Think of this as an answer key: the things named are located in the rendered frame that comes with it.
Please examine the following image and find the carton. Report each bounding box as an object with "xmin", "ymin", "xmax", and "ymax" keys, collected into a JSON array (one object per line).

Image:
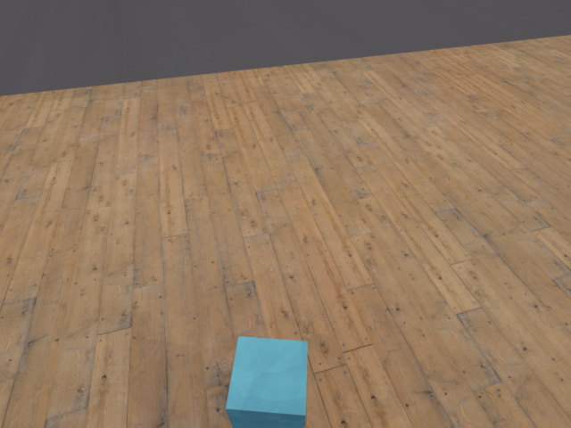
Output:
[{"xmin": 226, "ymin": 336, "xmax": 308, "ymax": 428}]

